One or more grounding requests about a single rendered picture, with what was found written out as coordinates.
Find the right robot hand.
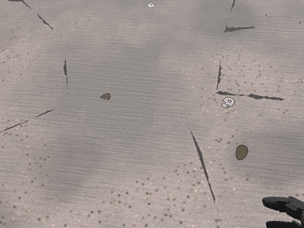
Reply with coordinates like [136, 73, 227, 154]
[262, 196, 304, 228]

